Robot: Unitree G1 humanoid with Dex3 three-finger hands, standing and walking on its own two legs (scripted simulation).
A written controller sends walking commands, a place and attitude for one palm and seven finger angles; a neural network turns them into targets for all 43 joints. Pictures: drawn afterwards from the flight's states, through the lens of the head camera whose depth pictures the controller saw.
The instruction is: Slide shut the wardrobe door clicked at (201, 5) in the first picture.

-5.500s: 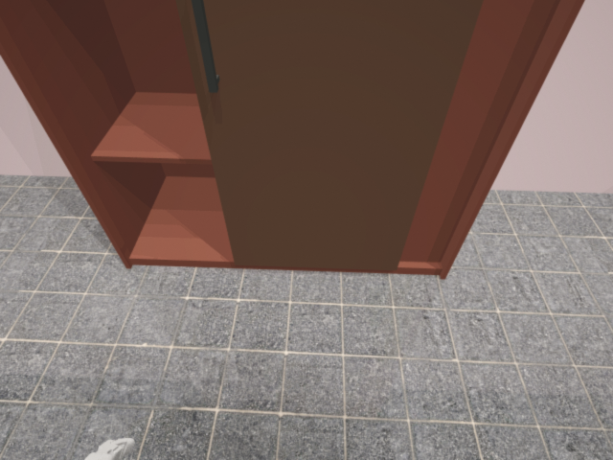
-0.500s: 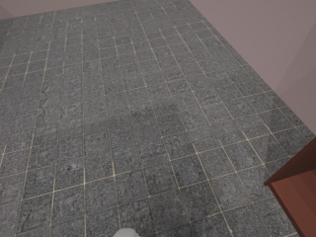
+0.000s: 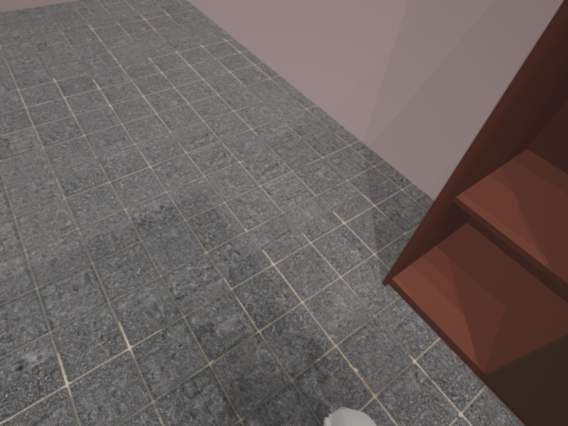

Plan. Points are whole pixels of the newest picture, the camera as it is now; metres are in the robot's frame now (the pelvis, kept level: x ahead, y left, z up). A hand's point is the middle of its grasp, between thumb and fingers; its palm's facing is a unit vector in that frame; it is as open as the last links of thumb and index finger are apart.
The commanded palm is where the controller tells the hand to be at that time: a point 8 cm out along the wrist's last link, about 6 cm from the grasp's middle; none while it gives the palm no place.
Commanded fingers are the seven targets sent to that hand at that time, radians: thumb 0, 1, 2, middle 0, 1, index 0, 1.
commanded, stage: turn to face it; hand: right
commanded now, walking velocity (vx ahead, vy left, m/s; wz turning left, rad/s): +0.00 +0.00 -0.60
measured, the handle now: out of the picture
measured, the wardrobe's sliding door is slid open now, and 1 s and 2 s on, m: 0.43 0.43 0.43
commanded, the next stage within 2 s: take the last steps up to it in 1.34 s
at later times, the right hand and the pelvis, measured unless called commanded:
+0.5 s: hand out of the picture +0.05 -0.31 -0.16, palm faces +0.32 +0.92 -0.24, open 7.4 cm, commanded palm none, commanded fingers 0.00 -0.90 -0.90 0.20 0.30 0.20 0.30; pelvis +0.01 -0.07 +0.00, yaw -16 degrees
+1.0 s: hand out of the picture -0.02 -0.23 -0.14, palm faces +0.56 +0.78 -0.28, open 7.4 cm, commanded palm none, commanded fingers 0.00 -0.90 -0.90 0.20 0.30 0.20 0.30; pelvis +0.02 -0.02 +0.00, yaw -36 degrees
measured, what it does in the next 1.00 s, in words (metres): steps on the spot, turning right: right foot, then left foot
